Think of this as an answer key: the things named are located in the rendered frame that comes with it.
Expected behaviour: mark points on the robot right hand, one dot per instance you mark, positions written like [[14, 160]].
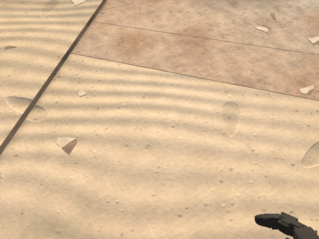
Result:
[[286, 224]]

